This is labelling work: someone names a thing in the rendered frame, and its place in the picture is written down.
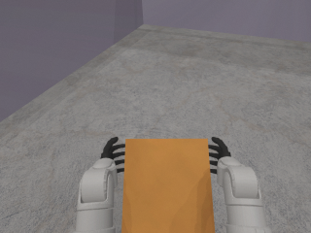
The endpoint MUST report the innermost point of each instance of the left robot forearm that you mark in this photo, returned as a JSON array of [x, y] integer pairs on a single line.
[[96, 198]]

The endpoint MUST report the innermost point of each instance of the carton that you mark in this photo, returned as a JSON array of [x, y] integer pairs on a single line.
[[167, 186]]

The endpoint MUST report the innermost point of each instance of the right robot forearm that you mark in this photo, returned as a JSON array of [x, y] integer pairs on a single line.
[[244, 205]]

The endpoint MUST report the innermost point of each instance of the robot left hand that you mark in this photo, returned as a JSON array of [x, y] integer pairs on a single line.
[[109, 149]]

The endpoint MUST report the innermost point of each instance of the robot right hand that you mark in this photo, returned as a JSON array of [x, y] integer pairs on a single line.
[[222, 150]]

